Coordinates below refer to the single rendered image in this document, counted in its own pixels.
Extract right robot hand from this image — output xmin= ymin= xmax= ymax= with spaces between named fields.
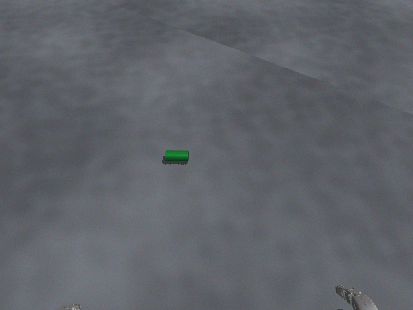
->
xmin=335 ymin=285 xmax=378 ymax=310

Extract can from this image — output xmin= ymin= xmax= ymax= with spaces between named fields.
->
xmin=165 ymin=150 xmax=189 ymax=161

